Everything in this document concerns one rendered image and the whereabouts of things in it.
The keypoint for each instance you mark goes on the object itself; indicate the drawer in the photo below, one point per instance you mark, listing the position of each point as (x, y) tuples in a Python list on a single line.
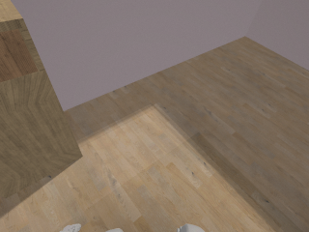
[(15, 58)]

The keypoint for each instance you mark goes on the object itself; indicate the cabinet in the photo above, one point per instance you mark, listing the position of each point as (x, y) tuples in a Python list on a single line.
[(35, 136)]

